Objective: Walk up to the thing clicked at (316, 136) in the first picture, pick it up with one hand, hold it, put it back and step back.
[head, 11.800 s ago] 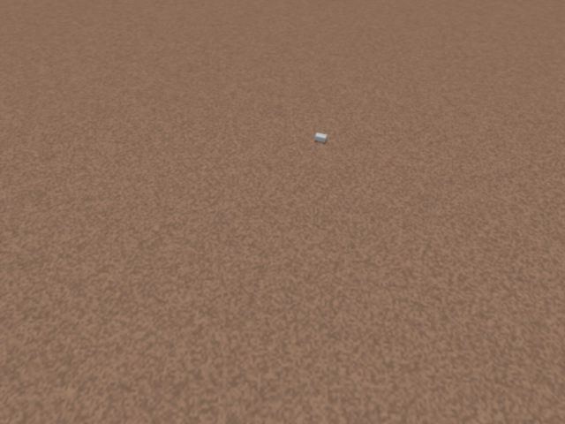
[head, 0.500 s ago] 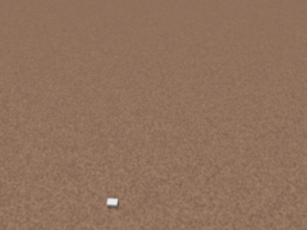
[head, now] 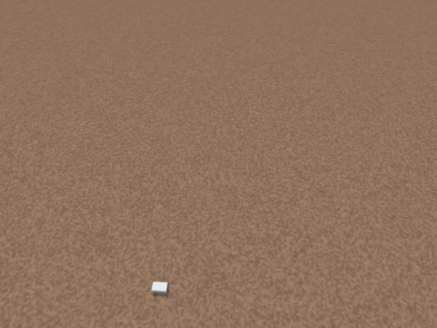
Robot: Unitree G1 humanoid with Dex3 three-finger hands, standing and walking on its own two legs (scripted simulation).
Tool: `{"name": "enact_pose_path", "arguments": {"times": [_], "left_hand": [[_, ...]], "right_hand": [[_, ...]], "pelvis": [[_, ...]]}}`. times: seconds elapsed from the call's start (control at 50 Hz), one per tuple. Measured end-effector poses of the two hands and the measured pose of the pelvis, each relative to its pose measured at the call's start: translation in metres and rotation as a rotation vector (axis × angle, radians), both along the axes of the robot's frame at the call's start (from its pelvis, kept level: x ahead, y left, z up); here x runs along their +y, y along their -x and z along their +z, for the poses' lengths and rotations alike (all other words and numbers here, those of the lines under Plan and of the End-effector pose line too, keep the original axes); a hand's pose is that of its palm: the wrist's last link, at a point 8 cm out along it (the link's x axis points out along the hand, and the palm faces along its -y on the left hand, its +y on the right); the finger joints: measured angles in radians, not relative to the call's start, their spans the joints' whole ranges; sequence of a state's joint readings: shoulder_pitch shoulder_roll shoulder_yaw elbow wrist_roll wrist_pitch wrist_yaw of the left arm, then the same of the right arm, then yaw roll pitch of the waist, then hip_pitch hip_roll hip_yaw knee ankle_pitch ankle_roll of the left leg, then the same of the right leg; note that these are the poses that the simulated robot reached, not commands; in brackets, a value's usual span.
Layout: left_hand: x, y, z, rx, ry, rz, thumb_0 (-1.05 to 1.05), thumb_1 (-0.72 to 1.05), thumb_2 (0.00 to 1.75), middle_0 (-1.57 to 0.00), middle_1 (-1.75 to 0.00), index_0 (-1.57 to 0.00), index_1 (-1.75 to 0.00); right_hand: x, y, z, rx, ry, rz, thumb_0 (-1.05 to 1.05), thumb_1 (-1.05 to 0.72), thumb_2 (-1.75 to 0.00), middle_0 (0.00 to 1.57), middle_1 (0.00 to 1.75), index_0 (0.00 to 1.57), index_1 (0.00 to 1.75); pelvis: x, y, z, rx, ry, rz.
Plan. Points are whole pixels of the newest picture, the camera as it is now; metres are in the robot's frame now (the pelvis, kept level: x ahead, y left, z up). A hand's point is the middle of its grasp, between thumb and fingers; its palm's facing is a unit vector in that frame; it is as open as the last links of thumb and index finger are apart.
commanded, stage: stand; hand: left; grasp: from above
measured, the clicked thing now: (160, 287) +0.41 +0.25 -0.77
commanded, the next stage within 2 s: rise first in 0.02 s
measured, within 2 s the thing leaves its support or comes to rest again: neither
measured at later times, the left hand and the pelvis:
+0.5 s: hand out of the picture +0.15 +0.26 -0.18, palm faces -0.08 -0.92 -0.38, open 9.9 cm; pelvis -0.01 +0.00 -0.03, yaw +0 degrees
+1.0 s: hand out of the picture +0.12 +0.27 -0.25, palm faces -0.19 -0.86 -0.47, open 10.4 cm; pelvis -0.01 +0.01 -0.11, yaw +0 degrees
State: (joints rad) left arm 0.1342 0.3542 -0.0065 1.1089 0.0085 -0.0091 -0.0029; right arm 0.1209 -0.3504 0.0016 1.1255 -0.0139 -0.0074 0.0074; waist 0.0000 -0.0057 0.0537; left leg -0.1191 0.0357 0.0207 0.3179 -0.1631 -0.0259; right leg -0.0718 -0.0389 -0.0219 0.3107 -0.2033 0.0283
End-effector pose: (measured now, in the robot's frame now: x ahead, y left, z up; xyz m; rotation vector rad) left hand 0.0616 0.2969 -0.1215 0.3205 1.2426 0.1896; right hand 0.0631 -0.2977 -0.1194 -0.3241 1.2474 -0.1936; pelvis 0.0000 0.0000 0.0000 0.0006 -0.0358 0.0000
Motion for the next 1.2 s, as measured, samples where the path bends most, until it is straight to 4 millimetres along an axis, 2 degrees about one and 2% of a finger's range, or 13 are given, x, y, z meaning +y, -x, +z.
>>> {"name": "enact_pose_path", "arguments": {"times": [0.16, 0.24, 0.32, 0.42, 0.52, 0.64, 0.8, 0.92, 1.1, 1.2], "left_hand": [[-0.001, -0.004, 0.000, -0.013, 0.002, 0.009, 0.01, 0.91, 0.89, -0.21, -0.30, -0.21, -0.31], [-0.005, -0.034, -0.002, -0.102, 0.014, 0.033, 0.01, 0.83, 0.86, -0.27, -0.33, -0.26, -0.35], [-0.002, -0.067, -0.011, -0.123, 0.013, -0.012, 0.01, 0.65, 0.78, -0.35, -0.42, -0.34, -0.44], [0.000, -0.084, -0.015, -0.135, -0.016, -0.066, 0.00, 0.35, 0.68, -0.45, -0.51, -0.44, -0.53], [0.003, -0.080, -0.025, -0.087, -0.044, -0.086, 0.00, 0.12, 0.62, -0.53, -0.53, -0.52, -0.55], [0.007, -0.074, -0.044, -0.096, -0.068, -0.109, 0.00, 0.00, 0.57, -0.61, -0.51, -0.59, -0.55], [0.008, -0.068, -0.062, -0.103, -0.098, -0.167, 0.00, -0.03, 0.54, -0.66, -0.47, -0.63, -0.51], [0.008, -0.063, -0.073, -0.095, -0.121, -0.199, 0.00, -0.02, 0.52, -0.68, -0.46, -0.65, -0.50], [0.010, -0.055, -0.094, -0.099, -0.159, -0.256, 0.00, -0.04, 0.52, -0.68, -0.47, -0.65, -0.51], [0.015, -0.063, -0.122, -0.103, -0.204, -0.342, 0.00, -0.08, 0.54, -0.67, -0.48, -0.64, -0.52]], "right_hand": [[0.001, -0.003, 0.000, -0.015, 0.002, -0.005, 0.01, -0.91, -0.90, 0.20, 0.30, 0.20, 0.30], [0.012, -0.012, -0.001, -0.110, -0.011, -0.001, 0.01, -0.90, -0.89, 0.20, 0.30, 0.20, 0.30], [0.025, -0.015, -0.007, -0.150, -0.034, -0.003, 0.01, -0.89, -0.89, 0.20, 0.30, 0.20, 0.30], [0.038, -0.013, -0.013, -0.179, -0.067, -0.032, 0.01, -0.89, -0.89, 0.20, 0.30, 0.20, 0.30], [0.045, -0.021, -0.020, -0.216, -0.080, -0.027, 0.01, -0.91, -0.89, 0.20, 0.30, 0.20, 0.30], [0.046, -0.043, -0.033, -0.276, -0.060, 0.010, 0.01, -0.93, -0.90, 0.20, 0.30, 0.20, 0.30], [0.053, -0.075, -0.047, -0.365, -0.052, 0.059, 0.01, -0.94, -0.91, 0.20, 0.30, 0.20, 0.30], [0.062, -0.090, -0.056, -0.421, -0.066, 0.096, 0.01, -0.95, -0.91, 0.20, 0.30, 0.20, 0.30], [0.069, -0.096, -0.082, -0.458, -0.084, 0.137, 0.01, -0.97, -0.91, 0.20, 0.30, 0.20, 0.30], [0.067, -0.094, -0.109, -0.459, -0.083, 0.162, 0.01, -0.98, -0.92, 0.20, 0.30, 0.20, 0.30]], "pelvis": [[0.000, -0.001, -0.001, 0.015, 0.001, 0.002], [0.001, 0.007, -0.006, 0.060, 0.005, 0.014], [-0.001, 0.013, -0.015, 0.124, 0.007, 0.009], [0.001, 0.011, -0.024, 0.163, 0.006, 0.000], [0.004, 0.008, -0.034, 0.202, 0.010, -0.002], [0.008, 0.007, -0.056, 0.258, 0.017, 0.000], [0.011, 0.008, -0.081, 0.312, 0.032, 0.002], [0.012, 0.011, -0.096, 0.348, 0.041, 0.004], [0.011, 0.021, -0.125, 0.406, 0.050, 0.006], [0.010, 0.030, -0.150, 0.454, 0.050, 0.005]]}}
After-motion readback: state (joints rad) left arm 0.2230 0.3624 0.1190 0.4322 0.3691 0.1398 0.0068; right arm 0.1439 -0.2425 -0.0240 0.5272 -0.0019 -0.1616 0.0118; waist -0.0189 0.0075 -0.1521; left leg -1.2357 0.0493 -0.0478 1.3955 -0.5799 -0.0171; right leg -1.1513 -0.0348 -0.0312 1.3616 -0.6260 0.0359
